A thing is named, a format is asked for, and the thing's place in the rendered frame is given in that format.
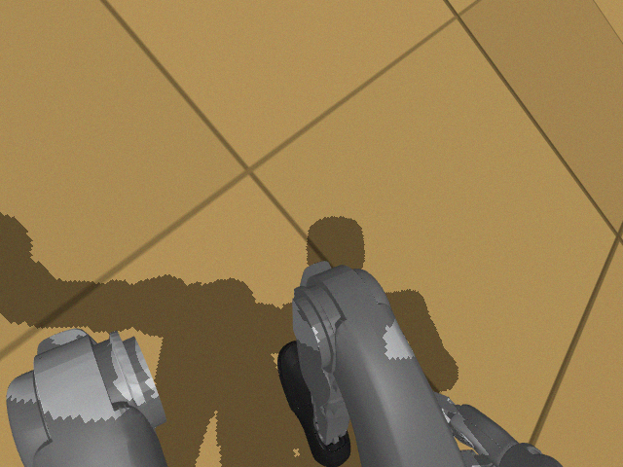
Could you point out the right robot arm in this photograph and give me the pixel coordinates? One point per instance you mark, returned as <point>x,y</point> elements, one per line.
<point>526,455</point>

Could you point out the right robot foot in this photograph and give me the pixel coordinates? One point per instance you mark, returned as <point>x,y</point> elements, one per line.
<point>300,402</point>

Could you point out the right robot hand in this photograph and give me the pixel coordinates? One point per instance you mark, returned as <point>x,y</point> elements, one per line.
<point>476,430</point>

